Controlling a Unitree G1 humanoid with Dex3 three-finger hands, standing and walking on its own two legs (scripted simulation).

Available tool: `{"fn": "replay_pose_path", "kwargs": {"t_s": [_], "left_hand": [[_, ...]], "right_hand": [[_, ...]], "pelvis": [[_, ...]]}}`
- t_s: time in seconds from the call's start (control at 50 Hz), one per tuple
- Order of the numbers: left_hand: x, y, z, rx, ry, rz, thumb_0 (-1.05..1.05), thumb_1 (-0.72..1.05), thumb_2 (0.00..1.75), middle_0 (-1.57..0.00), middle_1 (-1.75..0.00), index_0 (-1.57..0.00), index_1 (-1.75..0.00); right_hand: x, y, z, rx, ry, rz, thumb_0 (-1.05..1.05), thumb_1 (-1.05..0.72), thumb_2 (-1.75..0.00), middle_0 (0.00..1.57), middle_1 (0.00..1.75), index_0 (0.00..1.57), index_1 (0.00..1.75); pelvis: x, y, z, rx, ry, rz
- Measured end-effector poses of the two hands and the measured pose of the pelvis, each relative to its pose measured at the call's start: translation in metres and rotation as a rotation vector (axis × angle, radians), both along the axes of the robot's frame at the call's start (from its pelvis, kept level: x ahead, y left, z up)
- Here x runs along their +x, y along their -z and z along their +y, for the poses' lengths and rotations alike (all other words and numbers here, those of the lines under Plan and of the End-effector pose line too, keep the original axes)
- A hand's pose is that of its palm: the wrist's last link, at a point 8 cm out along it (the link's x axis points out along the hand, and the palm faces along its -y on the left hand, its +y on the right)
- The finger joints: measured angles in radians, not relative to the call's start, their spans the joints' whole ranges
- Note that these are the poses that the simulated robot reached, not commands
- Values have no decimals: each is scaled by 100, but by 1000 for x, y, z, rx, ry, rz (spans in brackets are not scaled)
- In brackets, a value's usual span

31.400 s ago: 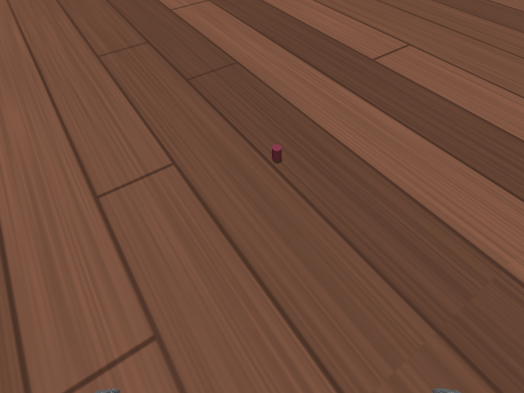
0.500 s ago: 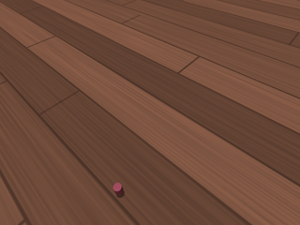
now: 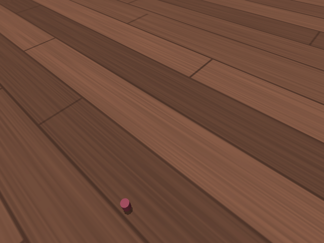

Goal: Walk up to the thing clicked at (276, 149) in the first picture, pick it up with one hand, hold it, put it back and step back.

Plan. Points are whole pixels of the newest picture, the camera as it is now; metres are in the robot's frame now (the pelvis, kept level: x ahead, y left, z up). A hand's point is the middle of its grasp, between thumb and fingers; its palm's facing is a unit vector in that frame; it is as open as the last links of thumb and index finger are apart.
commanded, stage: stand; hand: left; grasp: from above
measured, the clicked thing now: (125, 204) +0.42 +0.26 -0.74
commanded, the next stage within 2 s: step back in 0.72 s
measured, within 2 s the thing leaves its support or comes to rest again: neither
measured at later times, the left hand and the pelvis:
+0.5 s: hand out of the picture +0.09 +0.24 -0.16, palm faces -0.01 -0.94 -0.33, open 7.4 cm; pelvis +0.01 +0.00 +0.00, yaw +0 degrees
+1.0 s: hand out of the picture +0.11 +0.29 -0.17, palm faces -0.05 -0.92 -0.38, open 7.4 cm; pelvis -0.03 +0.03 -0.02, yaw -1 degrees
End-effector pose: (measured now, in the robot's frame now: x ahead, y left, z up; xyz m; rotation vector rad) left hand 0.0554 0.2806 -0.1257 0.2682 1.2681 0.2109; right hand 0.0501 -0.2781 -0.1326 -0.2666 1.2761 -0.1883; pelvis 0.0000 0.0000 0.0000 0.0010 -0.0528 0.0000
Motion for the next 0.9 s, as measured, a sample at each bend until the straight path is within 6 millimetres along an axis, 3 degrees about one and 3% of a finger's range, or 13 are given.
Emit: {"fn": "replay_pose_path", "kwargs": {"t_s": [0.72, 0.9], "left_hand": [[39, -7, 6, 26, 38, -39, 1, 90, 90, -20, -30, -20, -30], [42, -4, 29, 60, 65, -76, 1, 90, 90, -21, -30, -20, -30]], "right_hand": [[27, -6, -18, -29, 0, -21, 1, -91, -90, 20, 30, 20, 30], [27, -8, -25, -67, 10, -50, 1, -91, -90, 20, 30, 20, 30]], "pelvis": [[16, 0, -4, 0, 8, 19], [-13, 9, 7, 1, 20, 33]]}}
